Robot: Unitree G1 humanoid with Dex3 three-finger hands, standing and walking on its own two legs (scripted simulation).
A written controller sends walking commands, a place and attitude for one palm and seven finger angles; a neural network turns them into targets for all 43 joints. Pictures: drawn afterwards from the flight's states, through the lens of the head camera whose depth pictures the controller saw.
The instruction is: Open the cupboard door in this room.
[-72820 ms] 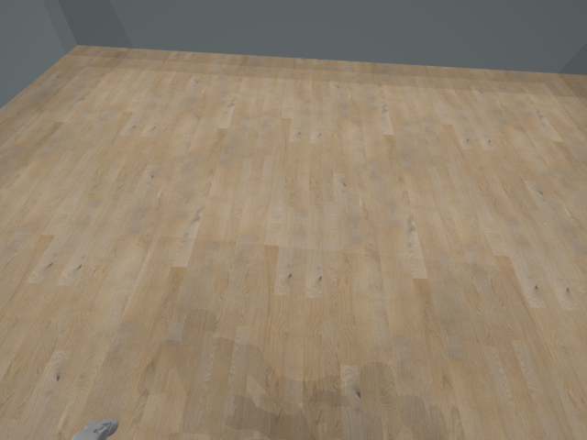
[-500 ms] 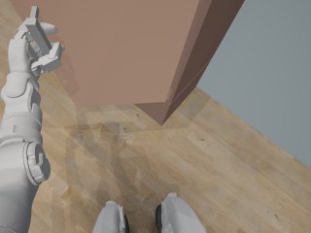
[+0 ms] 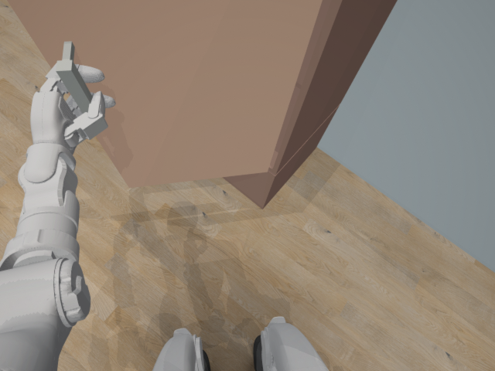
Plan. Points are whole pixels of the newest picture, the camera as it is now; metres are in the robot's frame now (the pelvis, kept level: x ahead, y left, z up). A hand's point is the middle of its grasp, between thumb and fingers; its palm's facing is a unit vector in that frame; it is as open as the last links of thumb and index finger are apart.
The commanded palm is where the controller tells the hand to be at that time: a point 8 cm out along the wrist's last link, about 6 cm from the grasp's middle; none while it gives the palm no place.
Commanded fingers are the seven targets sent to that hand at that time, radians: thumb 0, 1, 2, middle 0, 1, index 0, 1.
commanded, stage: pull the door open along its arc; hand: left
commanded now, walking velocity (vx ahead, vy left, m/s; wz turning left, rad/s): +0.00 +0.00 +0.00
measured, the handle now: (83, 87) +0.55 +0.22 +0.06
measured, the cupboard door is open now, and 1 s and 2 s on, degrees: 49 91 92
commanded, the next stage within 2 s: open thumb and fingers to let go in 0.78 s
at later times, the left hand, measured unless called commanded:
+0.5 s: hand (150, 207) +0.35 +0.11 +0.06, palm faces +0.40 -0.92 +0.01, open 6.0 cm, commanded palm +0.29 +0.17 +0.06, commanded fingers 0.00 0.90 0.90 -0.40 -1.35 -0.40 -1.35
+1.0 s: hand (204, 244) +0.29 +0.04 +0.06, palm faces +0.43 -0.90 -0.01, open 5.9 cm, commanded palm +0.25 +0.09 +0.06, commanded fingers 0.00 0.41 0.69 -0.37 -1.30 -0.37 -1.30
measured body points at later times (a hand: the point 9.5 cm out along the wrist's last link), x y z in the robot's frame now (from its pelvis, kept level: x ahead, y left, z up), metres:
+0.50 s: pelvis +0.00 -0.02 +0.01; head +0.07 -0.02 +0.46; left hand +0.32 +0.16 +0.06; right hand +0.18 -0.23 -0.10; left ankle -0.01 +0.09 -0.66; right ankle +0.01 -0.12 -0.66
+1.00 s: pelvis +0.00 -0.06 +0.01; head +0.06 -0.07 +0.46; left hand +0.26 +0.09 +0.06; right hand +0.18 -0.27 -0.10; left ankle -0.01 +0.09 -0.66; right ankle +0.01 -0.12 -0.66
